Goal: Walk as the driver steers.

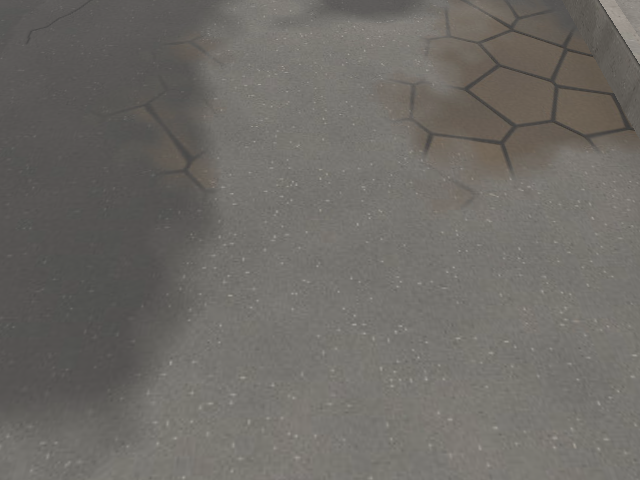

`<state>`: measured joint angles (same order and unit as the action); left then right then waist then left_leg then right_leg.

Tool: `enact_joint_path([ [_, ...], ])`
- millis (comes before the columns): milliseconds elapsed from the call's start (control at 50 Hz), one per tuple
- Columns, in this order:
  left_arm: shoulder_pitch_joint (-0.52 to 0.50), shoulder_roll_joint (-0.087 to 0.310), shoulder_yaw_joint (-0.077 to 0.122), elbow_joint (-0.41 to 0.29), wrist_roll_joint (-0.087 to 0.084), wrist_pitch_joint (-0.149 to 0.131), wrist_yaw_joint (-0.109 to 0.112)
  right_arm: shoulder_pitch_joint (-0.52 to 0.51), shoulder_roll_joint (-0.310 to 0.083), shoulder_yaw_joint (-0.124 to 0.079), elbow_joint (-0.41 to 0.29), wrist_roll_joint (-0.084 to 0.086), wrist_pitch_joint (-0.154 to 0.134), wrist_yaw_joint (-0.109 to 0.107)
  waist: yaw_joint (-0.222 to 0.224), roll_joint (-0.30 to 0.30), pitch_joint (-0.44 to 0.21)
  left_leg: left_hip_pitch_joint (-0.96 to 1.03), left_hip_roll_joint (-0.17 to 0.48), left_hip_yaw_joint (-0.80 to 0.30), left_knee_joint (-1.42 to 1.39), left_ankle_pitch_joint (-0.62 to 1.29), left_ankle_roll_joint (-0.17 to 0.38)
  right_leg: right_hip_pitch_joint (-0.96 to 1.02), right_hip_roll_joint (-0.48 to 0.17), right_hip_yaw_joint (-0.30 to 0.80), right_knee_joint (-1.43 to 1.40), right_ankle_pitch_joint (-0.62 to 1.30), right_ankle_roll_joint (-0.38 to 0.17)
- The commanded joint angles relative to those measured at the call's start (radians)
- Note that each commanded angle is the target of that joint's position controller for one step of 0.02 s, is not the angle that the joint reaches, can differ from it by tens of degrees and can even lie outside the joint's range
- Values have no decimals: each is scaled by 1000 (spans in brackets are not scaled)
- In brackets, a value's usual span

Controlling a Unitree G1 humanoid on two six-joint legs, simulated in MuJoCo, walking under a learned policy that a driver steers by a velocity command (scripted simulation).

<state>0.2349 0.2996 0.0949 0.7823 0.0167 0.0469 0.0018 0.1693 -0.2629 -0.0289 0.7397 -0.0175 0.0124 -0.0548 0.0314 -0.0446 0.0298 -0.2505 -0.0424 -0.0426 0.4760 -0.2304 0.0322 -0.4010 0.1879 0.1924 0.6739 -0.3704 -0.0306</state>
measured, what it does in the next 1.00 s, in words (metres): steps on the spot: right foot, then left foot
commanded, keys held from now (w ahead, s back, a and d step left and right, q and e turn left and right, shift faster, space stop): e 0.20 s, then no key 0.46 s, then w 0.34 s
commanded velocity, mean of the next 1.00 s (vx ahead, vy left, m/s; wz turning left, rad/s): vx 0.08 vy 0.00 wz -0.26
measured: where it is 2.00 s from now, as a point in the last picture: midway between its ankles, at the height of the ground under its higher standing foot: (431, 452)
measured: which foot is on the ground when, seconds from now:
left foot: down 0.00-0.42, up 0.44-0.78, down 0.80-1.00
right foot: up 0.00-0.40, down 0.42-0.82, up 0.84-1.00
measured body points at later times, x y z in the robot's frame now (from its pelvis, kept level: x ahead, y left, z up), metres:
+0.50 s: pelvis -0.02 -0.02 +0.00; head +0.00 -0.05 +0.45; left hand +0.18 +0.19 -0.10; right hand -0.01 -0.31 -0.14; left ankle +0.00 +0.11 -0.71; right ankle -0.05 -0.11 -0.74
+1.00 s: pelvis +0.03 -0.03 +0.01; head +0.04 -0.02 +0.46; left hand +0.20 +0.20 -0.12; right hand -0.08 -0.27 -0.12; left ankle -0.03 +0.09 -0.74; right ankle +0.03 -0.15 -0.69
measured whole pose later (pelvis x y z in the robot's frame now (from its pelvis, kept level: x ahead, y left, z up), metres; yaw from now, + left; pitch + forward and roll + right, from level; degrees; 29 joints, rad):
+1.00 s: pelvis +0.03 -0.03 +0.01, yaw -13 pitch +0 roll +0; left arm 0.18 0.28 0.04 0.88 0.04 -0.02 -0.04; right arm 0.46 -0.23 -0.04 0.99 -0.02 -0.05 0.00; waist -0.03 -0.03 0.01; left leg 0.02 -0.02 0.01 0.23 -0.25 0.05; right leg -0.47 -0.01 -0.02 0.87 -0.27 -0.04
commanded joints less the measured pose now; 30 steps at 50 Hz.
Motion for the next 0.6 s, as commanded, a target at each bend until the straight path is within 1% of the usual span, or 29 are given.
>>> enact_joint_path([
  [20, 40, 143, 39, -48, 20, -8, 0, -34, -137, -31, -82, 0, -9, 5, 22, 126, -22, 49, 362, -285, -209, 323, 188, -115, -70, -57, 387, -129, 38],
  [40, 63, 130, 37, -34, 16, 2, -9, -61, -120, -26, -91, -1, -8, 9, 34, 135, -23, 59, 298, -185, -188, 381, 158, -112, -71, -69, 453, -83, 48],
  [60, 75, 125, 35, -28, 12, 11, -20, -64, -121, -26, -96, -2, -8, 6, 33, 175, -36, 91, 268, -129, -171, 429, 146, -130, -74, -87, 509, -57, 59],
  [80, 75, 120, 32, -28, 7, 16, -29, -49, -118, -25, -100, -5, -8, 7, 21, 186, -44, 117, 253, -91, -156, 487, 146, -142, -79, -103, 531, -50, 73],
  [120, 23, 108, 23, -46, -2, 22, -36, 8, -127, -30, -89, -7, -6, 9, -15, 181, -44, 181, 256, -63, -142, 520, 156, -179, -96, -126, 504, -41, 94],
  [160, -22, 96, 14, -63, -3, 27, -40, 62, -142, -38, -73, -6, -7, 9, -47, 188, -45, 248, 278, -59, -131, 537, 168, -202, -113, -136, 438, -46, 106],
  [220, -58, 80, 2, -81, -5, 32, -45, 96, -160, -49, -58, -8, -9, 14, -68, 203, -54, 269, 306, -49, -120, 540, 181, -160, -135, -154, 323, -72, 102],
  [280, -67, 55, -15, -90, -11, 31, -43, 75, -173, -54, -52, -10, -13, 30, -62, 221, -64, 199, 308, -18, -101, 531, 180, -21, -141, -187, 167, -98, 73],
  [320, -62, 56, -21, -91, -16, 28, -35, 69, -183, -57, -43, -10, -10, 41, -62, 245, -71, 167, 308, -15, -80, 544, 180, 60, -133, -218, 69, -104, 51],
  [340, -57, 57, -23, -90, -17, 25, -31, 70, -188, -58, -36, -9, -7, 45, -59, 250, -73, 163, 309, -20, -64, 547, 177, 89, -130, -227, 9, -90, 41],
  [360, -37, 51, -27, -83, -16, 19, -28, 63, -192, -59, -30, -3, -2, 47, -41, 241, -74, 149, 301, -13, -36, 537, 163, 140, -127, -238, -94, -28, 27],
  [380, -4, 45, -31, -69, -8, 9, -22, 51, -189, -57, -25, 7, 4, 48, -12, 217, -74, 107, 285, 8, 6, 492, 129, 227, -127, -243, -264, 105, 12],
  [400, 2, 71, -32, -65, 8, -5, -15, 81, -172, -52, -14, 9, 6, 49, -8, 150, -84, 25, 263, 31, 57, 369, 70, 342, -172, -165, -397, 237, 0],
  [420, 17, 144, -26, -79, 24, -20, -8, 130, -87, -30, -37, -4, 10, 56, -33, -103, -137, -136, 181, 106, 250, -36, -3, 489, -440, 146, -448, 382, -39],
  [440, -7, 197, -17, -77, 5, -26, -1, 85, -54, -16, -59, 6, 26, 44, -16, -206, -90, -157, 73, 95, 293, -378, -28, 317, -573, 228, -390, 654, -194],
  [460, -10, 140, -28, -67, 0, -32, 0, 62, -111, -28, -45, 10, 41, 36, -2, -118, -64, -138, 95, 35, 367, -371, -34, 289, -534, 183, -387, 622, -235],
  [480, -64, 86, -49, -63, 0, -35, 2, 60, -114, -32, -29, 15, 45, 40, -29, -94, -20, -148, 95, 20, 383, -313, -34, 264, -475, 112, -401, 563, -211],
  [500, -112, 65, -59, -65, 6, -32, 6, 80, -119, -36, -6, 15, 43, 44, -52, -92, 0, -140, 96, 18, 362, -255, -37, 254, -417, 56, -409, 530, -170],
  [520, -113, 72, -59, -59, 1, -36, 15, 94, -130, -42, 8, 3, 43, 47, -53, -118, 0, -139, 87, 31, 368, -214, -42, 273, -388, 25, -400, 591, -154],
  [540, -103, 67, -62, -49, -1, -38, 18, 122, -125, -41, 29, -4, 42, 49, -56, -109, -26, -124, 78, 34, 376, -195, -49, 298, -371, -5, -383, 665, -151],
  [560, -92, 62, -66, -40, -3, -41, 19, 133, -113, -38, 41, -3, 42, 50, -55, -87, -46, -104, 74, 35, 371, -189, -55, 308, -368, -20, -373, 691, -151],
  [600, -83, 58, -70, -21, -3, -44, 19, 122, -87, -30, 52, 3, 44, 49, -47, -72, -49, -77, 72, 36, 313, -184, -62, 305, -366, -25, -373, 633, -153],
])
Next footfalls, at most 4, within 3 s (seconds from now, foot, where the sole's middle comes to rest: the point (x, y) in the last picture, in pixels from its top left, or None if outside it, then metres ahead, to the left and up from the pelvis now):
0.42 right None -0.01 -0.11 -0.77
0.80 left None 0.01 0.08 -0.77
1.22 right None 0.23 -0.21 -0.77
1.76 left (382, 430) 0.59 -0.12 -0.77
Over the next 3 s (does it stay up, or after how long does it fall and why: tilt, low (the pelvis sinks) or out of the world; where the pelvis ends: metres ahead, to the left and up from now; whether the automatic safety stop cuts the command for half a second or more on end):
stays up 1.04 -0.17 0.00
